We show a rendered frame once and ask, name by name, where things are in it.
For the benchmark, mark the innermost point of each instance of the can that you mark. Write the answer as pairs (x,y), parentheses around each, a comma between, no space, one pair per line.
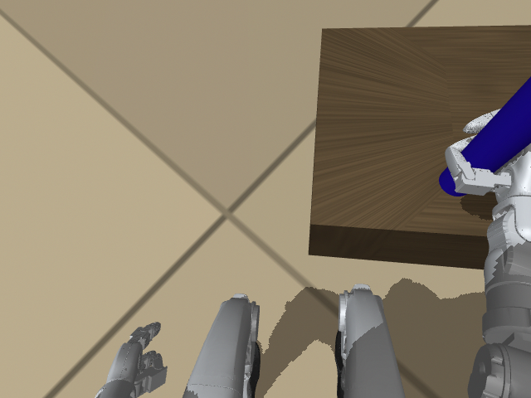
(508,133)

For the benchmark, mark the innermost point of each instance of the right robot arm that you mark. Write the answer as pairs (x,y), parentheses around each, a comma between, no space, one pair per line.
(502,367)

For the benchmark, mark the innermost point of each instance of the right robot hand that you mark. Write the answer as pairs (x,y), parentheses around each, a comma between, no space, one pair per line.
(512,179)

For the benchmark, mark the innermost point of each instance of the left robot arm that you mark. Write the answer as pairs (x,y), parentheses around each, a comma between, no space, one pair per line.
(117,389)

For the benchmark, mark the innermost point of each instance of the left robot hand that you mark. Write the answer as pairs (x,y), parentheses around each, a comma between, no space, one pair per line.
(130,365)

